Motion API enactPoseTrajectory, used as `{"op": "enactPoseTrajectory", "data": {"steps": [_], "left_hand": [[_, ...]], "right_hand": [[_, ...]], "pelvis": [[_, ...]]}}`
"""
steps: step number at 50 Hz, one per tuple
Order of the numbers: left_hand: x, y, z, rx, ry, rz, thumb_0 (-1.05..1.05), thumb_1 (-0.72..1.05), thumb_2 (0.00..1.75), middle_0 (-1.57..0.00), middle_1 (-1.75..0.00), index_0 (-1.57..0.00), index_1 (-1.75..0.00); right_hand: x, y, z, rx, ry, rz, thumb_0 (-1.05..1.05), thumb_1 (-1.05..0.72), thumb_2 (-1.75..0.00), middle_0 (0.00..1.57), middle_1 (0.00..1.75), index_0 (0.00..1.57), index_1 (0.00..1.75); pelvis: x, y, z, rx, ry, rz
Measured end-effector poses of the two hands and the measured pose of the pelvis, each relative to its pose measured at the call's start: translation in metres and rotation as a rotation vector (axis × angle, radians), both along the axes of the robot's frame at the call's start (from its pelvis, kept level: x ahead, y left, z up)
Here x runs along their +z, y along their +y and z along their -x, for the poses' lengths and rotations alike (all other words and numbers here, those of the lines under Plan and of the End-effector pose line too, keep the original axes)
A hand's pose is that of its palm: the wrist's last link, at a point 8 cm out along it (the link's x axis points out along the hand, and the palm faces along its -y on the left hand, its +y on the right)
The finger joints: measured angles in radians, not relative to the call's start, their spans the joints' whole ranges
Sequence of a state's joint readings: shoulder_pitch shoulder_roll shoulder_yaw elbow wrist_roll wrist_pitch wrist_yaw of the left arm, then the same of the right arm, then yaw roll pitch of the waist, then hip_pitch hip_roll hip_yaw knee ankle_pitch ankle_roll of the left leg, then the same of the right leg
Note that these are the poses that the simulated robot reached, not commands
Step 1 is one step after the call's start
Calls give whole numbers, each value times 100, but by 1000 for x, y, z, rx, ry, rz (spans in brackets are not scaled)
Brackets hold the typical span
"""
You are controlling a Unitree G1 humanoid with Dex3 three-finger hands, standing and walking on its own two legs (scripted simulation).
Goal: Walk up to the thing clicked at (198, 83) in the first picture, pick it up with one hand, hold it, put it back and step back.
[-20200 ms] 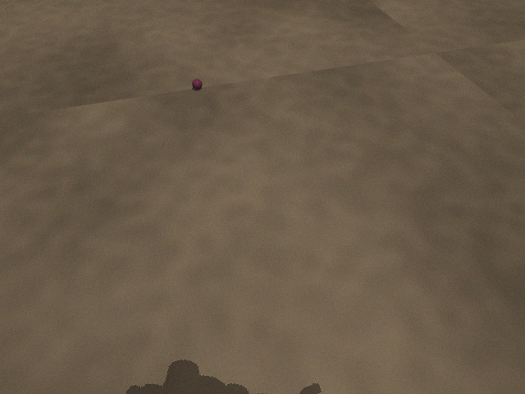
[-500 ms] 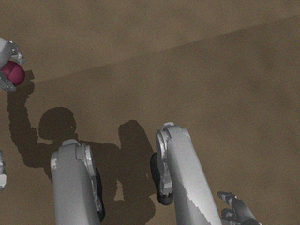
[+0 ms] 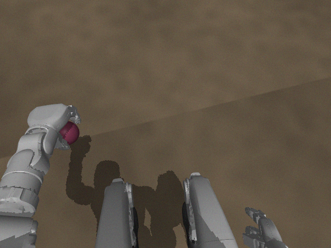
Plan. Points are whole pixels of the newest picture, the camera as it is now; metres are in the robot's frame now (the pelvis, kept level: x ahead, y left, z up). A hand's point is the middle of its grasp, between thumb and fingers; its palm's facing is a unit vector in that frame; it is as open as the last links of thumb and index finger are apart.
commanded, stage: lift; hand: left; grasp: from above
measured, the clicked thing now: (66, 133) +0.42 +0.25 -0.11
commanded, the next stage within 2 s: hold in 0.66 s
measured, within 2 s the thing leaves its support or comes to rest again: neither
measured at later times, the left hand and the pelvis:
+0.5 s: hand (41, 124) +0.37 +0.23 +0.06, palm faces -0.45 -0.08 -0.89, open 8.7 cm; pelvis +0.04 -0.01 +0.14, yaw +1 degrees
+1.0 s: hand (26, 102) +0.39 +0.22 +0.12, palm faces -0.46 -0.07 -0.88, open 8.7 cm; pelvis +0.07 +0.00 +0.19, yaw +1 degrees
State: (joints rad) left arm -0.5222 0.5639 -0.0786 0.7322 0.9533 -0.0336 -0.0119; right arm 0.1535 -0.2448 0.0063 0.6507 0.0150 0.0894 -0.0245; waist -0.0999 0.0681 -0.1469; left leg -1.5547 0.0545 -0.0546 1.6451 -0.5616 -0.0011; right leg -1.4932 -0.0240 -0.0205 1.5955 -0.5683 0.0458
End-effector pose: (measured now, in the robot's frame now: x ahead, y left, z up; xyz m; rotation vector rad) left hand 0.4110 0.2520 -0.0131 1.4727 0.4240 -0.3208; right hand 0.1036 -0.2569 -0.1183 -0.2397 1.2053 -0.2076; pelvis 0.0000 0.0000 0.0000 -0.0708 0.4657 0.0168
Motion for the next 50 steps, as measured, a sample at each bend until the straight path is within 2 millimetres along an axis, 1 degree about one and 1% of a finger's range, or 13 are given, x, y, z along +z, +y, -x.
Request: {"op": "enactPoseTrajectory", "data": {"steps": [5,10,15,21,27,33,41,50], "left_hand": [[39,-7,19,2,1,0,2,23,23,-71,-65,-79,-54],[69,-12,32,9,-3,-9,2,23,24,-70,-66,-78,-55],[94,-17,36,22,-10,-22,2,23,25,-69,-67,-77,-56],[119,-21,35,43,-7,-29,2,22,28,-68,-68,-76,-57],[139,-25,33,53,2,-25,2,21,30,-68,-68,-76,-58],[154,-26,31,48,4,-26,2,21,31,-68,-69,-75,-58],[173,-26,25,49,0,-25,2,21,32,-67,-69,-75,-59],[192,-27,16,34,8,-31,2,22,28,-67,-68,-76,-58]], "right_hand": [[40,-3,-2,-11,-41,1,0,-90,-90,20,30,20,30],[75,-9,-5,-24,-77,11,0,-90,-90,20,30,20,30],[105,-15,-7,-35,-102,22,0,-90,-90,20,30,20,30],[132,-19,-9,-52,-113,26,1,-90,-90,20,30,20,30],[151,-18,-11,-64,-113,18,1,-90,-90,20,30,20,30],[164,-13,-19,-64,-110,1,1,-90,-90,20,30,20,30],[177,-7,-38,-62,-125,-18,1,-90,-90,20,30,20,30],[189,-6,-62,-59,-160,-33,1,-90,-90,20,30,20,30]], "pelvis": [[39,-3,-7,4,-60,-15],[72,-6,-14,7,-114,-25],[98,-8,-22,10,-159,-32],[125,-8,-31,7,-205,-40],[145,-7,-40,2,-241,-47],[161,-6,-48,0,-269,-52],[176,-3,-61,-4,-299,-57],[187,-3,-74,-9,-326,-62]]}}
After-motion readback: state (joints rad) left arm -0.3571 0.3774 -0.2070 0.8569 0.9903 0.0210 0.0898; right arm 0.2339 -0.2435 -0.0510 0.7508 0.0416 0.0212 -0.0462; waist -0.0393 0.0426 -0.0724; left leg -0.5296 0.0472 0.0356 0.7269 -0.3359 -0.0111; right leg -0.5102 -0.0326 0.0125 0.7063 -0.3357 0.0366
